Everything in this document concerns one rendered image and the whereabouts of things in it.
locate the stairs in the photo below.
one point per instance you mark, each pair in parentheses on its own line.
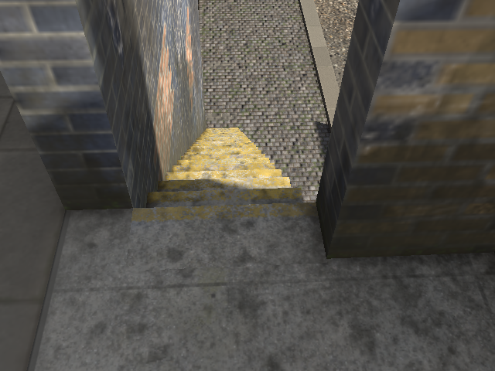
(223,167)

